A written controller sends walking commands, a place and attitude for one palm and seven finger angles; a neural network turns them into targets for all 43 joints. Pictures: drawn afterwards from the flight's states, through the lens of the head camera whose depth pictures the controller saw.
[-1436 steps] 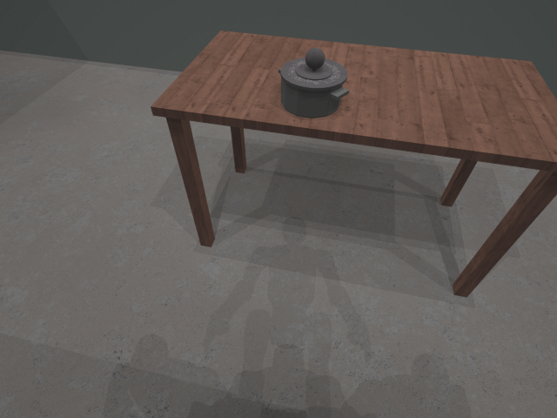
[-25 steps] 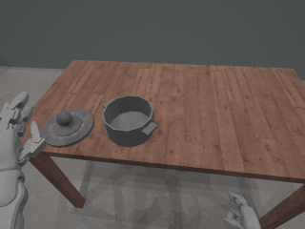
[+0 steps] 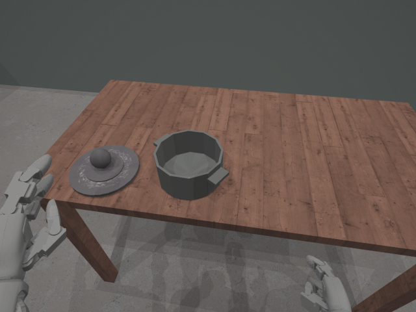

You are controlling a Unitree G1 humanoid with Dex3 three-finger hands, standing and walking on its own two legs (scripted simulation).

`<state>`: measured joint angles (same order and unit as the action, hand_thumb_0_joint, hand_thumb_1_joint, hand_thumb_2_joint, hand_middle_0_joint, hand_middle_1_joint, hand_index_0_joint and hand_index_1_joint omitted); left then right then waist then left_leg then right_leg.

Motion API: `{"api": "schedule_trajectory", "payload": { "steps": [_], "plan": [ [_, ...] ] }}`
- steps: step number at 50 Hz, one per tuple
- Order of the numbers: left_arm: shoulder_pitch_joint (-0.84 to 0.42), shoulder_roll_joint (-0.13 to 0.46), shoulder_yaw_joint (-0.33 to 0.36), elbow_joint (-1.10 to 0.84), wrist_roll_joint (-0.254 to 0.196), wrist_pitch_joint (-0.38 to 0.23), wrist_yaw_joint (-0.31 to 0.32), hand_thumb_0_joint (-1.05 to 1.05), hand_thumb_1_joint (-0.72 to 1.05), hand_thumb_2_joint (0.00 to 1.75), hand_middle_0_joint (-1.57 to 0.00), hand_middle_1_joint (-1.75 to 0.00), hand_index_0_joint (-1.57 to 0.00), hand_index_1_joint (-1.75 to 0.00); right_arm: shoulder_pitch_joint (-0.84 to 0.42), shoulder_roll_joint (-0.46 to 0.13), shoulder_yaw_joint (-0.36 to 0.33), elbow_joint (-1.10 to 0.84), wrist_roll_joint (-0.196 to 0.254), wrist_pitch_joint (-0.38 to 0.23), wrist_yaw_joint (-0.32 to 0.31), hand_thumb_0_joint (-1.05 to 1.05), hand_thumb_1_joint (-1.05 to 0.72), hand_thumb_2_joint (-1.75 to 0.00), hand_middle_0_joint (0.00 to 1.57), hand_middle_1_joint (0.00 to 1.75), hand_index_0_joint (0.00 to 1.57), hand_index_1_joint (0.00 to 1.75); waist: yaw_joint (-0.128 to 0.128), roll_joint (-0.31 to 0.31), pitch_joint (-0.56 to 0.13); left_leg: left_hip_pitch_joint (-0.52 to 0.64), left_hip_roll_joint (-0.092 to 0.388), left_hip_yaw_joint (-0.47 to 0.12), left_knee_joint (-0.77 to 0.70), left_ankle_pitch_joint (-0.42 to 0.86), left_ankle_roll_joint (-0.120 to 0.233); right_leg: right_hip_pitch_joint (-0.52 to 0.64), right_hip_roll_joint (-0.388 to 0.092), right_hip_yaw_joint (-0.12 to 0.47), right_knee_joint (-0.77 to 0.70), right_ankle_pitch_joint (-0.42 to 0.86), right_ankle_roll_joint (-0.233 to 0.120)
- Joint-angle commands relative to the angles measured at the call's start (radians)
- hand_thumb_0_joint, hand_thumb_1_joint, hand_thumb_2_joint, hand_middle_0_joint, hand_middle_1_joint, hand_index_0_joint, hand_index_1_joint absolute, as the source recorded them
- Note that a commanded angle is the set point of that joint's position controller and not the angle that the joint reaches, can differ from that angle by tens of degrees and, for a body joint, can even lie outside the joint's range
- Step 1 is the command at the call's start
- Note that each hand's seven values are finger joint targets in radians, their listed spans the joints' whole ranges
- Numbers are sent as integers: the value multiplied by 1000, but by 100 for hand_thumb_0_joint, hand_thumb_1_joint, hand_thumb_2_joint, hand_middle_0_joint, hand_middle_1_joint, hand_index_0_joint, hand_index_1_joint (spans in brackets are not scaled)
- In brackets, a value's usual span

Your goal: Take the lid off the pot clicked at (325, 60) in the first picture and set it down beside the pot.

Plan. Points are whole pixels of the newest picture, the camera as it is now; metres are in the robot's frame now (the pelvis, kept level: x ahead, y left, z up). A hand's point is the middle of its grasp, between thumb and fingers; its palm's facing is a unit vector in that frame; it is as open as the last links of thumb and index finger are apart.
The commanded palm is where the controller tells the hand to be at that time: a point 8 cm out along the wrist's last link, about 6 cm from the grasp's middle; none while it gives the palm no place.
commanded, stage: draw the hand back to the body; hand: left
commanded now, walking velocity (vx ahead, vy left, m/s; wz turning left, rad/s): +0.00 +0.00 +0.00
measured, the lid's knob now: (100, 158) +0.47 +0.36 -0.01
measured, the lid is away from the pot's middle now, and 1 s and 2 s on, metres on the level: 0.24 0.24 0.24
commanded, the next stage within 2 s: step back with the hand held close in 0.08 s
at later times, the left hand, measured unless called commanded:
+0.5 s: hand (59, 238) +0.18 +0.25 +0.13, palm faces +0.23 -0.87 -0.44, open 7.4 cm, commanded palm +0.12 +0.30 +0.17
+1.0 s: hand (11, 277) +0.12 +0.28 +0.14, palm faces +0.32 -0.85 -0.41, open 7.4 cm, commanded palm +0.05 +0.32 +0.17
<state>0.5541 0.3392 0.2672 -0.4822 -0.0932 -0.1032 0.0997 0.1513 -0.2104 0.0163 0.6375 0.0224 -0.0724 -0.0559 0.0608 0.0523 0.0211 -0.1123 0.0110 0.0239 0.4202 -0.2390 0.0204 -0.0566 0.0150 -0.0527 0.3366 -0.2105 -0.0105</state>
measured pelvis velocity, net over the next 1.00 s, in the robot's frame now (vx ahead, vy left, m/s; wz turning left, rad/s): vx -0.07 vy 0.04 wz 0.03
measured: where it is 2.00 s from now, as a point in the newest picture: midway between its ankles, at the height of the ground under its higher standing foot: outside the picture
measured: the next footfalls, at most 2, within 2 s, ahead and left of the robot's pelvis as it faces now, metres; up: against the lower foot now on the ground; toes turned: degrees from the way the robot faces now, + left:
right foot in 1.20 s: -0.10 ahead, -0.10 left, +0.00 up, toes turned -2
right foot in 1.76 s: -0.31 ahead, -0.04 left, +0.00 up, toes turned -3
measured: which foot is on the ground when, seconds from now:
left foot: down 0.00-1.00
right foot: down 0.00-0.94, up 0.96-1.00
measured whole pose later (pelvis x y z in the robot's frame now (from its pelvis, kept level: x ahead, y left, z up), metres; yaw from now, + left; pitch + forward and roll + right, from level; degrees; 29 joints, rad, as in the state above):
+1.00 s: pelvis -0.07 +0.04 -0.03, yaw +1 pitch +1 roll -3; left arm 0.67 0.43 0.38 -0.73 -0.06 -0.17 0.14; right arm 0.19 -0.18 -0.03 0.55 0.03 0.00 -0.07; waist -0.01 -0.05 0.03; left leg -0.46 -0.01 0.04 0.69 -0.25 0.08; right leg -0.41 -0.02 -0.05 0.70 -0.37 0.02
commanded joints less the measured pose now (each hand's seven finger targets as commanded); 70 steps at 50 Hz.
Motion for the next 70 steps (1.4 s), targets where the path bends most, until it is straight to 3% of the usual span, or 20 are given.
{"api": "schedule_trajectory", "payload": {
  "steps": [1, 9, 10, 12, 15, 19, 23, 30, 35, 38, 41, 44, 47, 49, 52, 54, 60, 63, 67, 70],
  "plan": [
    [-117, 149, 99, -224, 10, -64, 28, 0, 90, 90, -20, -30, -20, -30, -147, -114, -29, -162, -4, -60, -12, 0, -90, -90, 20, 30, 20, 30, -11, 24, -52, 56, 19, -44, -63, 127, 17, -84, -6, 3, -61, 102, -14],
    [-89, 146, 100, -241, 14, -50, 27, 0, 90, 90, -20, -30, -20, -30, -148, -113, -26, -167, -5, -54, -3, 0, -90, -90, 20, 30, 20, 30, -7, 15, -51, 37, 20, -53, -61, 168, 12, -69, -3, -1, -40, 135, -20],
    [-271, 357, 305, -413, 11, -103, 35, 0, 90, 90, -20, -30, -20, -30, -106, -137, -27, -220, 4, -27, -8, 0, -90, -90, 20, 30, 20, 30, -13, 19, 3, -44, 52, -79, -33, 77, 41, -114, -62, 110, -51, 195, -10],
    [-65, 208, 195, -234, 13, -96, 19, 0, 90, 90, -20, -30, -20, -30, -85, -99, -25, -178, -4, -4, -12, 0, -90, -90, 20, 30, 20, 30, -33, -92, 3, -65, 54, -95, 22, 110, 42, -138, -111, 122, -39, 241, -14],
    [28, 139, 137, -207, 22, -86, -2, 0, 90, 90, -20, -30, -20, -30, -73, -115, -36, -207, -3, 23, -7, 0, -90, -90, 20, 30, 20, 30, -41, -37, -75, -53, 71, -89, 54, 216, 44, -131, -122, 99, 9, 283, -7],
    [81, 185, 167, -335, 24, -93, 1, 0, 90, 90, -20, -30, -20, -30, -81, -126, -50, -246, 1, 48, -8, 0, -90, -90, 20, 30, 20, 30, -34, 43, -167, -61, 101, -116, 50, 374, 50, -106, -103, 64, 90, 295, 0],
    [125, 224, 206, -422, 23, -93, 15, 0, 90, 90, -20, -30, -20, -30, -75, -121, -64, -271, 10, 72, -13, 0, -90, -90, 20, 30, 20, 30, -38, 3, -196, -94, 125, -141, 71, 427, 48, -112, -99, 55, 136, 266, 2],
    [173, 219, 227, -434, 25, -85, 41, 0, 90, 90, -20, -30, -20, -30, -59, -113, -78, -257, 0, 52, -10, 0, -90, -90, 20, 30, 20, 30, -39, 139, -166, -110, 182, -191, -1, 437, 62, -213, -44, 24, 194, -103, 21],
    [164, 204, 220, -382, 24, -88, 42, 0, 90, 90, -20, -30, -20, -30, -48, -121, -83, -254, 6, 44, -9, 0, -90, -90, 20, 30, 20, 30, -53, 1, -134, -242, 153, -169, 55, 129, 51, -169, -90, 61, 139, 26, 2],
    [128, 210, 207, -384, 22, -102, 44, 0, 90, 90, -20, -30, -20, -30, -37, -116, -89, -255, 16, 51, -13, 0, -90, -90, 20, 30, 20, 30, -79, -157, -104, -305, 67, -128, 207, -212, 27, -252, -217, 184, 51, 23, -53],
    [118, 226, 204, -400, 19, -112, 55, 0, 90, 90, -20, -30, -20, -30, -27, -95, -87, -235, 14, 51, -15, 0, -90, -90, 20, 30, 20, 30, -94, -204, -118, -240, 21, -86, 341, -205, 8, -344, -306, 234, 1, 6, -92],
    [121, 252, 240, -451, 23, -126, 69, 0, 90, 90, -20, -30, -20, -30, -62, -102, -81, -243, 13, 41, -22, 0, -90, -90, 20, 30, 20, 30, -93, -85, -126, -244, 64, -130, 170, -117, 23, -316, -230, 142, 131, 112, -56],
    [108, 238, 235, -508, 36, -146, 67, 0, 90, 90, -20, -30, -20, -30, -79, -111, -77, -268, 13, 21, -21, 0, -90, -90, 20, 30, 20, 30, -67, 227, -93, -384, 204, -265, -96, -176, 69, -262, -38, 10, 356, -185, 14],
    [96, 257, 260, -504, 49, -148, 73, 0, 90, 90, -20, -30, -20, -30, -78, -109, -82, -259, -2, -6, -16, 0, -90, -90, 20, 30, 20, 30, -71, 268, -75, -478, 261, -324, -206, -307, 102, -233, 10, 35, 552, -272, 27],
    [73, 213, 226, -460, 43, -139, 72, 0, 90, 90, -20, -30, -20, -30, -19, -105, -91, -223, -7, -29, -2, 0, -90, -90, 20, 30, 20, 30, -65, 147, -114, -249, 255, -249, -70, 128, 101, -357, 3, 53, 482, -292, 25],
    [81, 207, 213, -445, 40, -133, 66, 0, 90, 90, -20, -30, -20, -30, -21, -105, -92, -219, -7, -38, 4, 0, -90, -90, 20, 30, 20, 30, -60, 114, -163, -151, 252, -228, -49, 247, 90, -342, 1, 46, 369, -265, 28],
    [105, 231, 213, -433, 39, -162, 32, 0, 90, 90, -20, -30, -20, -30, -33, -127, -76, -228, -18, -24, 12, 0, -90, -90, 20, 30, 20, 30, -58, 86, -200, -233, 208, -213, -11, 22, 60, -138, 0, 33, 106, -40, 9],
    [148, 258, 249, -447, 33, -185, 21, 0, 90, 90, -20, -30, -20, -30, -34, -133, -95, -253, 2, -6, 10, 0, -90, -90, 20, 30, 20, 30, -64, -54, -200, -336, 122, -142, 76, -312, 26, -141, -56, 42, 119, -27, -43],
    [138, 273, 259, -467, 13, -206, 41, 0, 90, 90, -20, -30, -20, -30, -40, -86, -91, -241, 9, 23, -2, 0, -90, -90, 20, 30, 20, 30, -94, -165, -208, -212, 11, -56, 410, -140, -16, -360, -296, 213, 47, 220, -120],
    [68, 256, 234, -436, 25, -196, 57, 0, 90, 90, -20, -30, -20, -30, -59, -86, -84, -219, 2, 40, -9, 0, -90, -90, 20, 30, 20, 30, -104, -113, -157, -203, 45, -106, 311, -74, -6, -407, -257, 155, 132, 286, -90]
  ]
}}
